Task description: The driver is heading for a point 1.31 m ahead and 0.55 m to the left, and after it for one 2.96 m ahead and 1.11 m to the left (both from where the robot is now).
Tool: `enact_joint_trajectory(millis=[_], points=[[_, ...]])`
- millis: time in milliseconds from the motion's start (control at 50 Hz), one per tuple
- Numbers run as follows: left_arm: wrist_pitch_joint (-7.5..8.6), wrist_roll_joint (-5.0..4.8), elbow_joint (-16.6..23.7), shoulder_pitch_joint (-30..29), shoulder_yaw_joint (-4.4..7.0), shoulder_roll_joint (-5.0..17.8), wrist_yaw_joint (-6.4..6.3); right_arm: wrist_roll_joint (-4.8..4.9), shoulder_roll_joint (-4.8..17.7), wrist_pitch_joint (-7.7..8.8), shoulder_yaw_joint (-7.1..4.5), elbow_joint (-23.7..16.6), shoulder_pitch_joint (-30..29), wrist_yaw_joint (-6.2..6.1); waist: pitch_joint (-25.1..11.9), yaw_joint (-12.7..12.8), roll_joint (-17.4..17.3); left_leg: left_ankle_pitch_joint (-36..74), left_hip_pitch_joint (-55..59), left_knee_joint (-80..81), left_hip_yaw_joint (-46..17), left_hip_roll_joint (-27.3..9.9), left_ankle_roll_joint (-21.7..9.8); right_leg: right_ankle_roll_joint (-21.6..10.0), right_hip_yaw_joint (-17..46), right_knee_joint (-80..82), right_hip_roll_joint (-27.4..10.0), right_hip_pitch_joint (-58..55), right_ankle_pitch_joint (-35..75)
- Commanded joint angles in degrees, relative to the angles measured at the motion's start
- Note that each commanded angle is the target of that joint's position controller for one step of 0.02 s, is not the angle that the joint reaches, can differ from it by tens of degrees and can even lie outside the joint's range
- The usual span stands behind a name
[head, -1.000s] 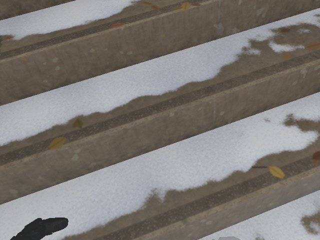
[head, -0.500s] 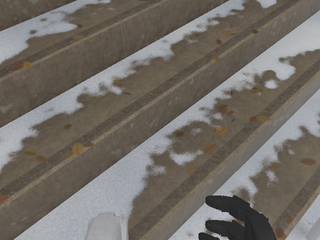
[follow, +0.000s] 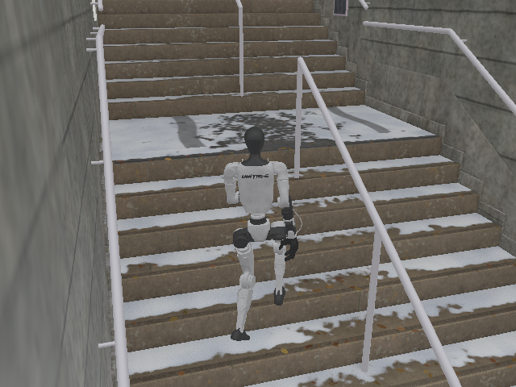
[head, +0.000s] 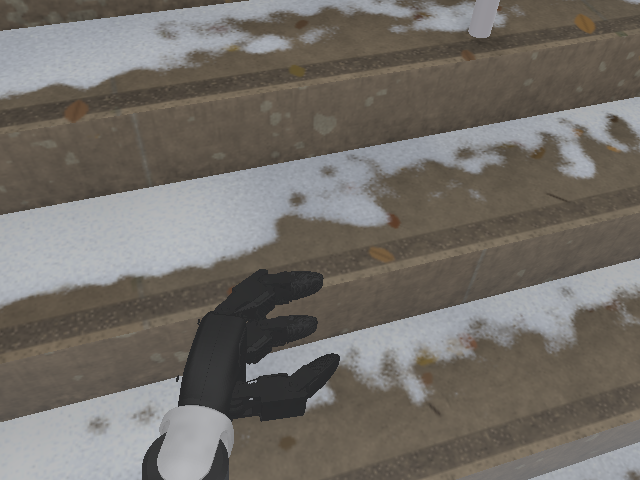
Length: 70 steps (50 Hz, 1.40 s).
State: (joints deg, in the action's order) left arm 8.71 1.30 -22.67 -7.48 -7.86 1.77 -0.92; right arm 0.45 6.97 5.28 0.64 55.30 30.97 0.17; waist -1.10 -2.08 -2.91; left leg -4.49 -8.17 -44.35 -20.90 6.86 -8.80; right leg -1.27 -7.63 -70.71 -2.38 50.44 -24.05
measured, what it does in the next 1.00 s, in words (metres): climbs, turning left: left foot 0.17 m higher, then right foot 0.17 m higher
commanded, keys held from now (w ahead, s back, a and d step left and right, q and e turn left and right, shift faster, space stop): w+q+shift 0.82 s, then w+shift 0.18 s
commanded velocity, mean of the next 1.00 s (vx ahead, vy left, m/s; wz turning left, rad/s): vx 1.00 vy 0.00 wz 0.92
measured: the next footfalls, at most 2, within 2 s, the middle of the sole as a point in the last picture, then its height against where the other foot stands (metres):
left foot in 0.36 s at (220, 464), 0.17 m higher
right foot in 0.78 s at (208, 216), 0.17 m higher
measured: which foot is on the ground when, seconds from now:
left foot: up 0.00-0.34, down 0.36-0.78, up 0.80-1.00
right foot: down 0.00-0.38, up 0.40-0.76, down 0.78-1.00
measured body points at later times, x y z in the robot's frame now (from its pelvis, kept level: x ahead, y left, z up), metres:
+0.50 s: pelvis +0.36 +0.10 +0.22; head +0.34 +0.11 +0.67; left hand +0.42 +0.40 +0.14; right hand +0.54 -0.07 +0.10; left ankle +0.38 +0.15 -0.45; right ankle +0.33 -0.11 -0.24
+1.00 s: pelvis +0.68 +0.29 +0.43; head +0.66 +0.30 +0.88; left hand +0.44 +0.39 +0.27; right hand +1.02 +0.42 +0.45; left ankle +0.60 +0.41 -0.07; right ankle +0.76 +0.16 -0.28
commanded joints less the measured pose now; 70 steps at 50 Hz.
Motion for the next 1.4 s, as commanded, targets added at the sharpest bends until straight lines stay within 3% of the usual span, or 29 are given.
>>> enact_joint_trajectory(millis=[20, 60, 100, 140, 280, 340, 360, 380, 400, 420, 460, 500, 660, 700, 760, 780, 800, 840, 880, 940, 1060, 1140, 1180, 1200, 1220, 1260, 1320, 1360, 1400], points=[[-1.28, -2.41, -9.7, 31.5, 12.05, 21.7, -4.61, -3.37, 8.4, 4.66, -3.00, -16.6, -20.6, 3.37, -21.8, 16.3, 29.1, -1.1, -49.4, -68.7, 4.7, -0.3, -0.8, -16.7, 79.3, 59.9, -24.0, -65.1, -36.7], [-1.82, -0.08, -19.9, 27.3, 7.11, 3.1, -2.73, -2.19, -0.5, 1.89, 0.43, -25.2, -30.2, 5.26, -1.7, 6.7, 4.7, -8.1, -58.6, -82.4, 11.5, -5.4, -2.5, -13.1, 47.6, 48.4, -21.3, -44.4, -19.7], [-2.45, 0.92, -26.6, 23.1, 5.12, -4.1, -0.45, 0.43, -4.4, -0.99, 2.24, -25.4, -22.7, 5.81, 4.4, -1.5, 1.1, -12.9, -57.3, -87.6, 10.9, -9.8, -3.1, -5.8, 24.8, 47.3, -17.0, -30.6, -1.0], [-2.90, 1.29, -28.3, 17.5, 6.18, -0.3, 0.52, 3.21, -5.1, -2.98, 3.40, -26.2, -19.9, 5.08, 8.8, -6.4, 1.8, -14.1, -56.2, -76.5, 10.6, -11.3, -1.6, -1.7, 6.9, 53.1, -14.4, -22.6, 11.2], [-3.32, 0.17, -30.0, 24.5, 8.72, 22.6, -1.91, 0.70, 1.7, -4.90, 5.33, -39.0, -38.9, 3.56, 3.6, -4.8, 1.2, -14.3, -46.9, -46.8, 25.5, -15.2, 0.6, -3.4, -10.9, 70.5, -12.1, -30.5, 28.2], [-3.20, 0.46, -26.9, 27.0, 11.37, 34.3, -2.40, 0.57, 15.0, -3.54, -1.90, -33.2, -23.2, 3.45, -17.2, -12.9, 12.9, -23.5, -8.6, -37.2, 35.8, 0.1, 0.6, -8.0, -8.6, 44.5, -14.1, -41.8, 121.1], [-4.73, -0.85, -22.6, 22.9, 12.82, 36.0, -2.39, 0.77, 19.1, -3.73, -4.12, -28.9, -13.4, 3.61, -21.1, -14.9, 13.7, -27.3, -5.0, -20.8, 30.1, 2.1, -1.7, -7.6, -6.4, 29.0, -14.1, -48.5, 117.1], [-4.43, -1.61, -18.9, 21.1, 12.49, 30.0, -2.49, 0.82, 22.8, -4.19, -5.62, -24.8, -8.5, 3.84, -16.7, -11.6, 4.7, -21.9, 5.0, -1.8, 11.1, -1.4, -5.4, -4.4, -0.7, 9.3, -10.8, -35.8, 68.1], [-1.83, 0.01, -11.6, 19.4, 10.21, 20.3, 0.16, -0.27, 28.3, -5.25, -7.06, -23.5, -9.4, 1.93, -20.6, -3.4, -26.2, -43.9, 16.9, 22.1, -28.1, -10.8, -15.0, -2.0, 8.3, -14.3, 5.9, -7.8, 18.4], [0.61, 1.07, -10.6, 16.1, 10.53, 18.7, 2.08, -1.00, 22.0, -4.69, -5.23, -24.1, -10.9, 0.62, -21.0, -3.1, -17.1, -57.0, 13.8, 32.6, -43.9, -15.2, -10.1, -4.4, 19.6, -32.4, 5.7, -1.6, 17.7], [2.01, 2.12, -6.3, 7.6, 8.07, 10.1, 3.44, -0.44, 11.0, -2.83, -2.49, -15.8, -2.7, 1.54, -1.2, -1.5, -2.2, -44.7, -1.3, 29.7, -33.7, -11.8, -0.9, -7.2, 17.7, -49.7, 4.9, 11.1, 15.1], [1.44, 2.55, -4.2, 11.0, 5.09, 4.1, 4.64, -0.76, 4.8, -2.16, -0.83, -12.4, -6.4, 1.68, 2.5, 5.0, 2.7, -27.9, -9.0, 21.6, -18.3, -6.4, -0.2, -7.8, 15.9, -61.0, 2.5, 17.3, 13.1], [0.54, 2.72, 9.2, -11.1, -1.78, 0.6, 1.14, 1.49, 7.6, -2.84, -0.86, -7.6, -6.3, 0.09, 7.8, 3.9, 4.2, -12.8, -34.6, 40.3, -6.0, -5.8, -4.9, -1.1, 0.3, -26.5, -0.8, 7.1, 7.0], [0.58, 2.96, 8.4, -3.9, 1.47, 4.7, -0.62, 1.59, 10.7, -1.23, -1.75, -8.4, -6.9, -0.99, -7.9, 8.0, -0.2, 32.5, -37.7, 38.7, -2.4, -8.3, -5.7, -0.6, -4.7, -13.8, 2.5, -33.5, 8.1], [-0.51, -1.66, -2.8, 32.6, 11.47, 24.8, -2.53, 0.00, 23.8, 0.07, -6.56, -12.3, -19.5, -1.73, -27.3, 25.3, -8.8, 88.3, -9.6, -3.3, -4.5, -8.3, -0.9, -2.9, 14.9, 15.6, 2.9, -53.7, -14.1], [-1.13, -1.44, -8.0, 42.0, 12.72, 29.8, -2.33, -2.90, 14.7, 2.36, -3.95, -16.8, -23.5, -0.15, -29.3, 21.8, 10.9, 41.6, -14.8, -24.0, -1.6, -3.5, -1.5, -6.4, 29.5, 25.6, -7.6, -64.1, -12.8], [-2.41, 0.79, -9.6, 33.8, 11.17, 25.5, -3.29, -2.68, 5.2, 2.13, -2.59, -19.0, -20.5, 1.73, -22.4, 13.1, 35.8, -4.0, -36.4, -52.5, 0.6, 5.9, 0.5, -14.9, 72.3, 52.8, -19.6, -60.6, -8.0], [-3.47, -1.01, -14.1, 24.7, 7.59, 7.4, -3.32, -0.98, 3.9, -0.62, -1.56, -25.2, -27.0, 3.61, 2.5, 8.2, 14.3, -11.0, -52.7, -76.3, 10.4, -2.0, 0.6, -16.3, 63.2, 52.8, -21.8, -37.2, -31.6], [-4.45, 0.20, -21.7, 23.9, 5.54, -1.1, -1.77, -0.70, -0.5, -2.81, 0.79, -26.0, -23.3, 4.35, 8.5, -0.1, 1.7, -11.4, -51.7, -78.8, 9.5, -5.3, -1.3, -8.6, 38.5, 45.0, -17.0, -23.6, -17.8], [-4.22, -0.07, -27.1, 25.3, 6.80, 3.5, 1.02, 1.88, -3.7, -2.90, 3.35, -26.7, -23.3, 3.98, 9.3, -3.3, 1.0, -9.3, -54.9, -73.7, 8.5, -8.1, -0.3, -4.6, 18.9, 50.5, -14.1, -20.8, 0.1], [-2.31, 0.02, -27.3, 30.3, 9.37, 17.6, -1.12, -0.49, 4.2, -3.92, 3.20, -33.3, -38.3, 2.68, 1.9, 1.4, 0.9, -1.5, -42.9, -35.2, 22.8, -14.1, 5.2, -7.2, 3.6, 63.3, -11.2, -37.0, 23.3], [-5.22, 0.79, -28.9, 37.9, 9.94, 25.2, -1.90, 1.56, 12.7, -0.99, -0.42, -33.5, -36.2, 3.93, -9.2, -0.5, 8.1, -13.6, -16.4, -2.0, 36.3, -2.6, 2.6, -6.9, 0.1, 41.7, -9.8, -60.4, 98.8], [-4.53, -2.48, -23.6, 28.0, 11.02, 26.3, -2.37, -0.73, 15.4, -2.90, -3.71, -22.3, -16.3, 3.16, -9.5, -7.5, 13.5, 16.5, 5.8, 29.7, 26.9, -7.2, 2.1, -4.2, 1.3, 17.3, -8.7, -52.0, 83.8], [-3.26, -3.62, -20.9, 20.9, 10.71, 22.2, -1.58, -2.55, 16.2, -3.27, -3.91, -17.7, -6.9, 2.76, -3.2, -10.7, 9.2, 26.7, 14.1, 37.4, 18.2, -15.1, -1.6, -2.8, 3.3, -10.7, -1.4, -34.7, 38.6], [-0.13, -1.23, -15.1, 17.9, 8.55, 9.7, -0.20, -5.81, 16.3, -2.67, -2.39, -15.3, -4.6, 1.95, -4.0, -6.1, -14.3, 76.0, 34.9, 13.1, 12.0, -23.2, -4.5, -2.4, 9.5, -47.2, 6.4, 4.9, -10.2], [2.06, -4.69, -8.4, 9.0, 7.78, 9.5, 1.93, -7.98, 12.4, -3.45, -2.75, -6.6, 7.2, 0.95, -23.0, -10.6, -6.0, 56.4, 53.5, 9.6, 3.4, -30.6, -12.2, -3.0, 16.1, -77.4, 8.3, 35.7, -16.1], [-0.90, -3.20, 1.3, 5.6, -1.09, -6.1, 3.56, -3.05, 5.9, -2.96, -0.67, -4.5, -6.9, -0.38, -7.5, 4.4, -1.4, 11.8, 17.9, 24.9, 9.2, -30.1, -2.7, -2.9, 16.8, -68.1, -3.0, 37.4, -18.3], [-2.80, -2.44, 4.4, 10.0, -0.25, 4.5, 3.84, -2.94, 8.8, -2.10, 0.59, -8.0, -29.3, -0.90, 3.1, 16.3, 2.0, 2.8, -25.8, 44.5, 22.3, -27.4, 0.8, -0.1, 11.3, -39.7, -6.2, 9.3, -10.3], [-3.12, 1.93, -1.9, 22.5, 2.90, 11.3, 0.14, -3.63, 17.6, 0.11, -1.81, -7.5, -37.0, -0.22, -6.2, 23.5, 1.0, 64.7, -36.3, 38.7, 35.6, -17.2, 1.0, 0.6, 0.4, -28.8, 5.8, -30.7, 4.2]])
Keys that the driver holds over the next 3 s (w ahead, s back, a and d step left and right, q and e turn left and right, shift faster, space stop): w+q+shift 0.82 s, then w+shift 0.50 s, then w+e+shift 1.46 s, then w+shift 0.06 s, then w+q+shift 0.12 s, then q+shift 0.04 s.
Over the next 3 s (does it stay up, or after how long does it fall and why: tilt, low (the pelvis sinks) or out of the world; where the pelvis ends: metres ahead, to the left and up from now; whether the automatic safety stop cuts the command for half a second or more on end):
stays up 1.57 0.76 0.74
